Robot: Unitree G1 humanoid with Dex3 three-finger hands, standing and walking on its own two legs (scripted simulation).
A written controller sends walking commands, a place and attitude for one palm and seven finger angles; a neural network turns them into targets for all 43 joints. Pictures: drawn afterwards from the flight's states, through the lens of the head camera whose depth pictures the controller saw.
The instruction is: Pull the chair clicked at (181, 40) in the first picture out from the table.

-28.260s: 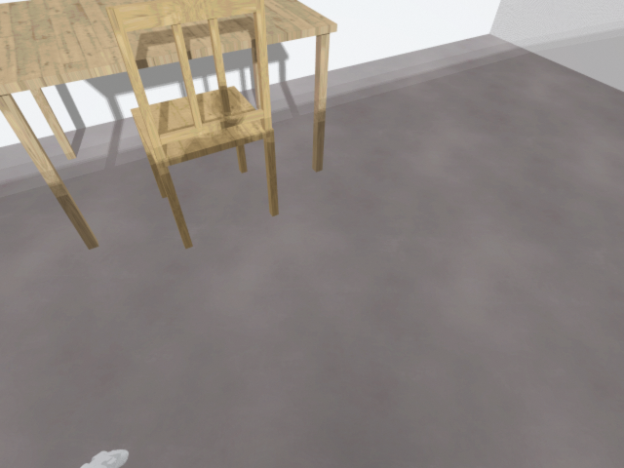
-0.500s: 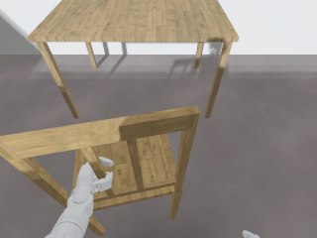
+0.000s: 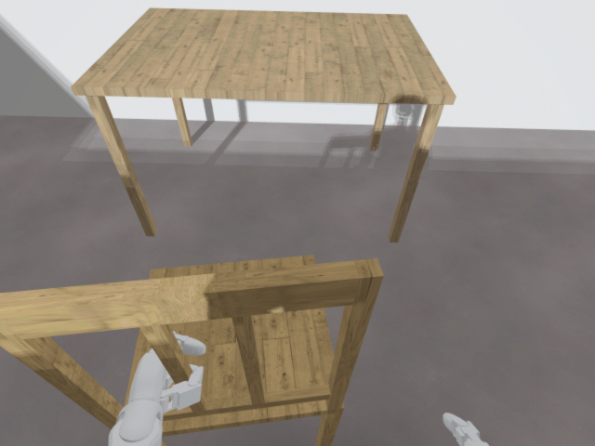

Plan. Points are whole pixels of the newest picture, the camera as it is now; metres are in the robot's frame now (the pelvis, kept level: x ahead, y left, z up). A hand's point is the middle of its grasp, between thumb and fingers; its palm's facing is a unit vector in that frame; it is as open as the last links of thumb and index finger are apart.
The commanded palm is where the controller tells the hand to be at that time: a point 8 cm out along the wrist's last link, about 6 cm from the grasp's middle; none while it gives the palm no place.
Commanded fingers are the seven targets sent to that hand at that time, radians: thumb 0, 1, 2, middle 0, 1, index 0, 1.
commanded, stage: stop walking, hand still on the chair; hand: left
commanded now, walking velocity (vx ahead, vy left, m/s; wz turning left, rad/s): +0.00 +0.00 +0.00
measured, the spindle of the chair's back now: (180, 371) +0.24 +0.20 -0.07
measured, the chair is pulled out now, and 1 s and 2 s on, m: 0.69 0.68 0.68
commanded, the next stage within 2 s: open the thumb and straighten the fingers in 0.40 s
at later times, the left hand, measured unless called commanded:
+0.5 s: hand (192, 375) +0.23 +0.18 -0.07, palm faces +0.16 -0.97 -0.19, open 5.8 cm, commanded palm +0.20 +0.22 -0.05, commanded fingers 0.00 0.78 0.84 -0.50 -1.45 -0.50 -1.45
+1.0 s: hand (192, 369) +0.25 +0.18 -0.08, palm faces +0.15 -0.97 -0.20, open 14.2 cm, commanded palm +0.22 +0.23 -0.06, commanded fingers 0.00 -0.55 0.20 -0.10 -0.29 -0.10 -0.29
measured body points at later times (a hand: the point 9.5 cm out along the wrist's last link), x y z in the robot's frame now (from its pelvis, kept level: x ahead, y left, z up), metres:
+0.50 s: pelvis +0.02 -0.01 +0.00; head +0.02 +0.00 +0.45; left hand +0.22 +0.23 -0.06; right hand +0.18 -0.24 -0.09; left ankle +0.05 +0.12 -0.74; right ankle +0.04 -0.15 -0.74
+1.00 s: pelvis +0.04 -0.01 -0.04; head +0.08 -0.03 +0.41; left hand +0.23 +0.23 -0.06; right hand +0.22 -0.24 -0.12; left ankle +0.05 +0.12 -0.74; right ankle +0.04 -0.15 -0.74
